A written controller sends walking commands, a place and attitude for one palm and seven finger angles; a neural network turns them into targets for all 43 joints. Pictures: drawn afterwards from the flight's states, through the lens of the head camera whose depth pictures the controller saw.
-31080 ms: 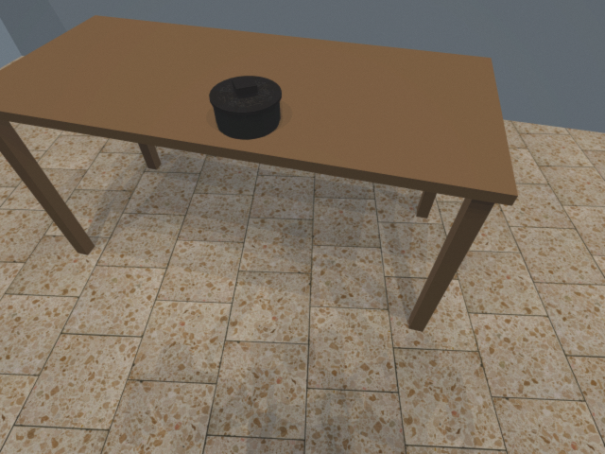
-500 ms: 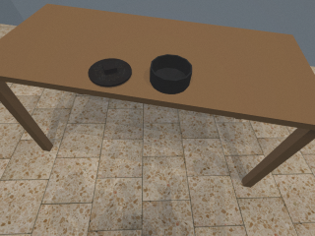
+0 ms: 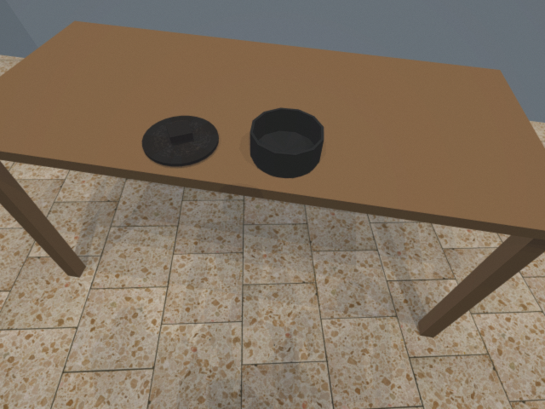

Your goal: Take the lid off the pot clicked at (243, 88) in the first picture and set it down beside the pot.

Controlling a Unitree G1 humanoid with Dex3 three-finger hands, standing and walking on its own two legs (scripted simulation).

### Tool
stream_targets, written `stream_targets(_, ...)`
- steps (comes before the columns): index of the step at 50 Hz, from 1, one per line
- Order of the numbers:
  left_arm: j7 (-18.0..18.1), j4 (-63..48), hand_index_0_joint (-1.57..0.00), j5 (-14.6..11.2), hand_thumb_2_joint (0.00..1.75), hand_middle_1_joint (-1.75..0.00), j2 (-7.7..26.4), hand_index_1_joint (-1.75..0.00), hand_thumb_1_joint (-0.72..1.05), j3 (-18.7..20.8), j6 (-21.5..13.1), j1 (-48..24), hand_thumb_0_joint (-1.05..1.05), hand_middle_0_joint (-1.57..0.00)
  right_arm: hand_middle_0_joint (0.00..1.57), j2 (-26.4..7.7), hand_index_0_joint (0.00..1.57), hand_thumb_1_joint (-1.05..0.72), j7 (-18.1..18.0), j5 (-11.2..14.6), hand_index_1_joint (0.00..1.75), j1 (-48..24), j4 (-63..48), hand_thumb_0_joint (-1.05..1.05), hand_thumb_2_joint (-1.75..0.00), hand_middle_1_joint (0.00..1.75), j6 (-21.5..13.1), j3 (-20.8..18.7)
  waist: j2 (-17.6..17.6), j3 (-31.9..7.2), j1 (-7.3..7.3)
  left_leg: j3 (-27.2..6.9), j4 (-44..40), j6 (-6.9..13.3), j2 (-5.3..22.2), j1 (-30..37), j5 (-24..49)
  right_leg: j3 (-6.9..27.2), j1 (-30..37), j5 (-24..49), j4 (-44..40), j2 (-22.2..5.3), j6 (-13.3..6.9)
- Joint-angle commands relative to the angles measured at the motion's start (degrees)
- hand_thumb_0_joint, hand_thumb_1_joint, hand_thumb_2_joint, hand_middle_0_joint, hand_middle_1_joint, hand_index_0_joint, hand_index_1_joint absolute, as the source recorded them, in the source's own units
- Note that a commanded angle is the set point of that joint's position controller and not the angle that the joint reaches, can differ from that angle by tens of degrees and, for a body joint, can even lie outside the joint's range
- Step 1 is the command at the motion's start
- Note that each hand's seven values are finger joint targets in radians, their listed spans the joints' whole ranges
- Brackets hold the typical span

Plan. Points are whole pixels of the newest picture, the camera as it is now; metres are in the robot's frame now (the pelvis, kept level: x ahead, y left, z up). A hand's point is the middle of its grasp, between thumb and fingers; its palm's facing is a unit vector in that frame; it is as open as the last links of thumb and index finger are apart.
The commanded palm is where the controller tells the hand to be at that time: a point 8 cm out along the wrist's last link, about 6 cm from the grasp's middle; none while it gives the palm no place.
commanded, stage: let the arm hang, fingers relaxed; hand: left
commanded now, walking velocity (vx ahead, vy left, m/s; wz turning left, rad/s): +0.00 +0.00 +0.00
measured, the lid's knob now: (179, 131) +0.68 +0.26 -0.02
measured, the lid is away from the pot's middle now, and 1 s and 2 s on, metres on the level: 0.25 0.25 0.25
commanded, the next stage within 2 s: look to check the result in 1.10 s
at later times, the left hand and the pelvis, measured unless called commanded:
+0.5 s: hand out of the picture +0.01 +0.17 -0.18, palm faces +0.05 -0.98 -0.19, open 7.3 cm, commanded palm none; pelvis +0.00 +0.00 +0.00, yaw +0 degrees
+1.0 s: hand out of the picture +0.00 +0.17 -0.18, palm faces +0.04 -0.98 -0.18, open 7.3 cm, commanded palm none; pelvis -0.01 +0.01 +0.00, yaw +0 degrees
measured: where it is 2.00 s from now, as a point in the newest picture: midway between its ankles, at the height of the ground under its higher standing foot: outside the picture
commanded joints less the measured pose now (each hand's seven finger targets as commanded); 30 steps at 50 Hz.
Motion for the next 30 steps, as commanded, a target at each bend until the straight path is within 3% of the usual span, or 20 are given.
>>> stream_targets(1,-0.1,-2.4,-0.20,-0.3,0.90,-0.30,4.4,-0.30,0.90,0.7,-0.9,2.7,0.00,-0.20,0.20,-4.3,0.20,-0.90,-0.1,0.3,0.30,4.9,-1.3,0.00,-0.90,0.30,-0.4,-0.9,1.2,-0.3,-0.39,-2.7,-3.5,2.5,5.2,-0.6,21.4,3.7,0.7,21.9,-2.8,-6.0,-2.2)
stream_targets(9,0.0,-2.0,-0.20,-0.4,0.90,-0.30,4.3,-0.30,0.90,0.7,-1.0,3.3,0.00,-0.20,0.20,-4.3,0.20,-0.90,-0.2,0.3,0.30,5.4,-0.8,0.00,-0.90,0.30,-0.4,-0.9,0.5,-1.4,-0.43,-2.2,-3.2,2.3,5.1,0.4,21.6,4.0,1.9,23.4,-3.4,-6.3,-2.2)
stream_targets(17,0.0,-1.9,-0.20,-0.4,0.90,-0.30,3.8,-0.30,0.90,0.7,-0.8,2.9,0.00,-0.20,0.20,-3.9,0.20,-0.90,-0.3,0.3,0.30,6.0,-0.1,0.00,-0.90,0.30,-0.4,-0.7,1.5,1.0,-0.47,-2.8,-4.7,2.6,5.6,-0.5,19.8,3.4,0.5,19.8,-3.6,-5.5,-2.0)
stream_targets(20,-0.1,-1.5,-0.20,-0.4,0.90,-0.30,3.8,-0.30,0.90,0.8,-0.9,3.4,0.00,-0.20,0.20,-4.0,0.20,-0.90,-0.3,0.3,0.30,5.9,0.0,0.00,-0.90,0.30,-0.5,-0.8,1.5,-0.8,-0.28,-2.8,-4.4,2.6,5.5,0.3,20.9,3.4,1.5,20.5,-3.7,-5.6,-1.9)
stream_targets(22,0.0,-1.5,-0.20,-0.4,0.90,-0.30,3.7,-0.30,0.90,0.7,-0.8,3.3,0.00,-0.20,0.20,-3.8,0.20,-0.90,-0.3,0.3,0.30,5.9,0.1,0.00,-0.90,0.30,-0.5,-0.8,1.8,0.7,-0.28,-2.8,-4.8,2.7,5.5,-0.3,19.7,3.4,0.6,19.7,-3.9,-5.7,-1.9)
stream_targets(25,-0.1,-1.2,-0.20,-0.4,0.90,-0.30,3.6,-0.30,0.90,0.6,-0.9,3.6,0.00,-0.20,0.20,-3.7,0.20,-0.90,-0.3,0.3,0.30,5.9,0.1,0.00,-0.90,0.30,-0.5,-0.7,0.2,0.8,-0.22,-2.7,-4.6,2.5,5.1,-0.6,19.2,3.9,1.0,20.5,-4.2,-5.8,-1.9)
stream_targets(30,0.0,-1.1,-0.20,-0.4,0.90,-0.30,3.6,-0.30,0.90,0.7,-1.0,3.9,0.00,-0.20,0.20,-3.7,0.20,-0.90,-0.3,0.4,0.30,6.1,0.4,0.00,-0.90,0.30,-0.6,-0.7,0.9,-0.5,-0.30,-2.4,-4.3,2.5,5.1,0.2,20.1,4.0,1.5,21.2,-4.2,-6.0,-1.9)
